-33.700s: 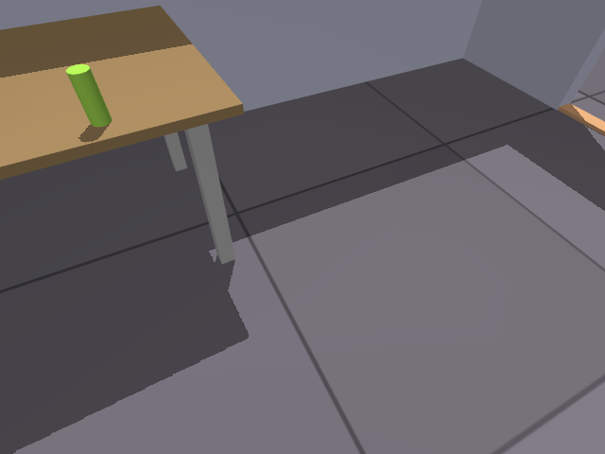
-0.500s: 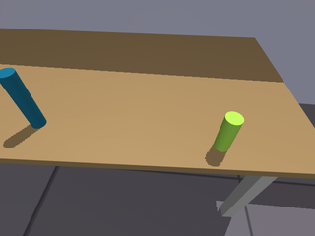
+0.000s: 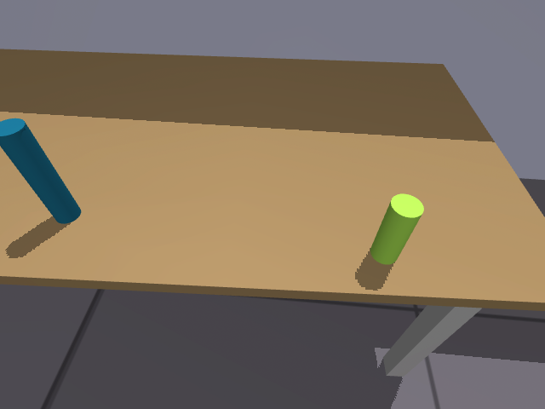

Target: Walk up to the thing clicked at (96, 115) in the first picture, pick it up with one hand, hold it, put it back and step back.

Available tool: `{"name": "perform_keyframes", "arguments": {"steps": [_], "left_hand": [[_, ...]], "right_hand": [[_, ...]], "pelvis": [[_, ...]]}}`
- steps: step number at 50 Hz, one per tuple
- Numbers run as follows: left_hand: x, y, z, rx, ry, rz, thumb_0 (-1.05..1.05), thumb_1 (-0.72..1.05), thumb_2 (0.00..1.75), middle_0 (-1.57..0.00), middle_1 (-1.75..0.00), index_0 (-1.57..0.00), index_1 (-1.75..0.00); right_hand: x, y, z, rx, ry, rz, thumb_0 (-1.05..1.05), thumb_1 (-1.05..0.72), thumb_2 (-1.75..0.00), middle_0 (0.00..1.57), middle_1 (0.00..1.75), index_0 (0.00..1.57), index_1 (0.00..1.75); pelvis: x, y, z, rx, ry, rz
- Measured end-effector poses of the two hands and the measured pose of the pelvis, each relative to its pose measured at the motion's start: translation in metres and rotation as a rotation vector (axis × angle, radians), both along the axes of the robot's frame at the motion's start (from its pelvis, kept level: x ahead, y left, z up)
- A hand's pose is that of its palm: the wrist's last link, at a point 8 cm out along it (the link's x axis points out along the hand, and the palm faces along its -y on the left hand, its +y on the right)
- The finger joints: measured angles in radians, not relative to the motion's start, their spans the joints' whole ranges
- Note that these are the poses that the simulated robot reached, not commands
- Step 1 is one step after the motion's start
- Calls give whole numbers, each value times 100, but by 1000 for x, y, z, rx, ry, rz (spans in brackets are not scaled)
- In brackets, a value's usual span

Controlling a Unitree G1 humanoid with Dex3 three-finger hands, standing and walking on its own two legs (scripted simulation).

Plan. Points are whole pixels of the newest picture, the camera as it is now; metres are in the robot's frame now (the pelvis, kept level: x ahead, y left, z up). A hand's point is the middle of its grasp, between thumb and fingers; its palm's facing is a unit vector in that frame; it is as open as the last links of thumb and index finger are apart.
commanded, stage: stand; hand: right
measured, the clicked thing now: (394, 231) +0.41 -0.20 +0.02
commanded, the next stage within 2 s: step back in 1.38 s
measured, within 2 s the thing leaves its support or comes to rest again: neither
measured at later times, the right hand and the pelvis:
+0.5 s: hand out of the picture +0.07 -0.25 -0.16, palm faces -0.04 +0.94 -0.34, open 7.4 cm; pelvis +0.00 +0.00 +0.00, yaw +0 degrees
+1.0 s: hand out of the picture +0.07 -0.26 -0.16, palm faces -0.05 +0.94 -0.34, open 7.4 cm; pelvis +0.00 -0.01 +0.00, yaw +0 degrees
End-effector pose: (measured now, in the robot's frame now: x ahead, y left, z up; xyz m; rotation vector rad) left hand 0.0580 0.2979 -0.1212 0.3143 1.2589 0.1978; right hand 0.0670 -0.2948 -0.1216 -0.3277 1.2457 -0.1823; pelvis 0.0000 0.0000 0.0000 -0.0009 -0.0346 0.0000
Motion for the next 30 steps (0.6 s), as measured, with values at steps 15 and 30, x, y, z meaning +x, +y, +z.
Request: {"name": "perform_keyframes", "arguments": {"steps": [15,30], "left_hand": [[1,-3,1,0,-11,1,0,91,90,-21,-30,-20,-30],[-2,-3,2,6,-4,7,0,91,90,-21,-30,-20,-30]], "right_hand": [[-2,-2,0,3,2,-1,0,-91,-90,21,30,20,30],[-5,-5,-2,5,13,-3,0,-91,-90,21,30,20,30]], "pelvis": [[-1,-2,0,1,-2,3],[-1,-5,0,3,0,6]]}}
